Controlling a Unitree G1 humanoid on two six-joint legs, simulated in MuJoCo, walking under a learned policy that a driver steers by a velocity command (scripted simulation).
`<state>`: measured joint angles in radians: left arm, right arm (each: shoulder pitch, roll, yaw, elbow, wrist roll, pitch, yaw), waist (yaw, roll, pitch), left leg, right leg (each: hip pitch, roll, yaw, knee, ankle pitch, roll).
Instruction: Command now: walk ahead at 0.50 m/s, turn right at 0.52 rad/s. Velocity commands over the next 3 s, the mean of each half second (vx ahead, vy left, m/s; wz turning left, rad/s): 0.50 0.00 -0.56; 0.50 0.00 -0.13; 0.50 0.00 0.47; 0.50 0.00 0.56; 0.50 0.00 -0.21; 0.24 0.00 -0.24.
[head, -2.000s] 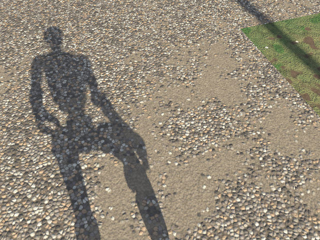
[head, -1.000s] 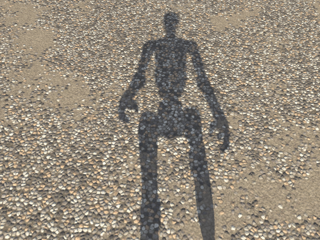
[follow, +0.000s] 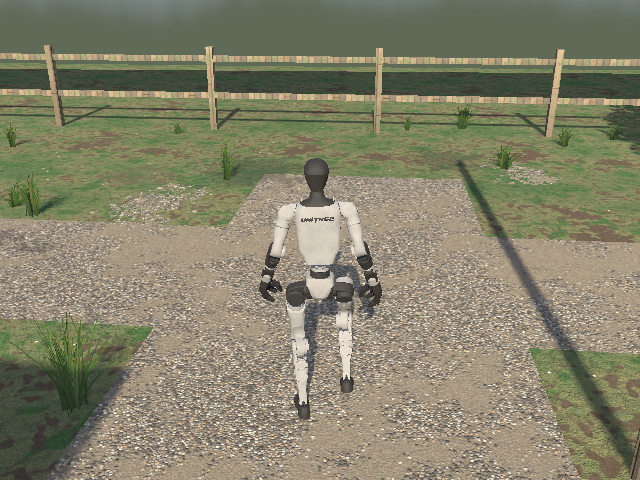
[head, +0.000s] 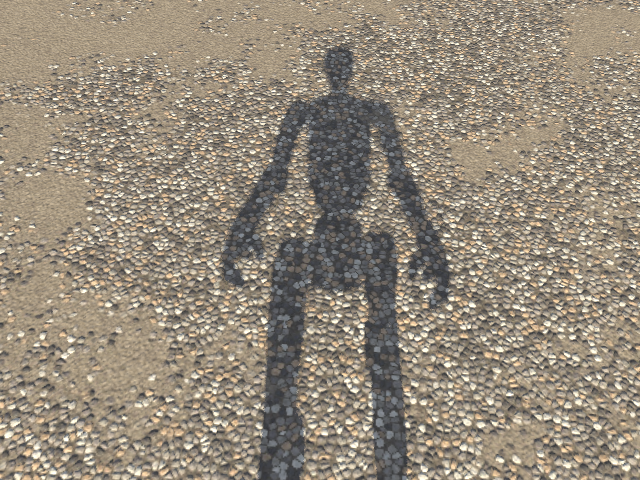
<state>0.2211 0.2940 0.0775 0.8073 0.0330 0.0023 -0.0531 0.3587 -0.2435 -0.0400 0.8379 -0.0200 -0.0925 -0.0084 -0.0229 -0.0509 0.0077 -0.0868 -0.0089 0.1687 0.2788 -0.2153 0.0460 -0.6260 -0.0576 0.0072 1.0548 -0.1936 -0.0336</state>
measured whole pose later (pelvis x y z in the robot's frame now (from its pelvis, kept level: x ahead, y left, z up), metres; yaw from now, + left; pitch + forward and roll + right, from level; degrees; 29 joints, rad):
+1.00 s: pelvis +0.54 -0.12 -0.01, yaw -20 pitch +0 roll +0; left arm 0.24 0.28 0.03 0.80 0.05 -0.05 -0.02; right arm 0.33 -0.26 -0.05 0.85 -0.01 -0.05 0.02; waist -0.01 -0.04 0.04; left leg -0.22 -0.10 0.00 0.38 -0.16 0.09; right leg -0.47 -0.02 0.03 1.05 -0.31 -0.03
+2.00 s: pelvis +1.03 -0.17 -0.01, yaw +14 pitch +0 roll +0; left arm 0.24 0.26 0.03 0.77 0.04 -0.04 -0.01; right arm 0.25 -0.28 -0.06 0.78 -0.01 -0.02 0.01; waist 0.02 -0.02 0.07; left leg -0.26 -0.13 0.02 0.43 -0.18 0.13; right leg -0.50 -0.11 0.00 1.15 -0.33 0.02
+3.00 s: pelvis +1.52 -0.12 -0.01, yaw -5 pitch -1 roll -1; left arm 0.26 0.26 0.04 0.90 0.02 0.01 0.02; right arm 0.19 -0.22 0.01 0.83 -0.01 -0.04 -0.02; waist 0.01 -0.03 0.08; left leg -0.33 -0.03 0.04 0.46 -0.12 0.06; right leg -0.28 0.10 0.08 0.93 -0.53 -0.03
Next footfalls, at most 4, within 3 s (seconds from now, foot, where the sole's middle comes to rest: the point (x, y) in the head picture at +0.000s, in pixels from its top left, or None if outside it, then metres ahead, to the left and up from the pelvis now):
0.26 right None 0.27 -0.13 -0.78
0.80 left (347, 423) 0.62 -0.08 -0.78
1.30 right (451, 347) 0.81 -0.34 -0.78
1.82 left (353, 259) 1.09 -0.11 -0.78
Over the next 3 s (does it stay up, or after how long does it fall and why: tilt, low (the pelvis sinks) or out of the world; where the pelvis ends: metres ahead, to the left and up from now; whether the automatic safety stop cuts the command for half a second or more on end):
stays up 1.52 -0.12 -0.01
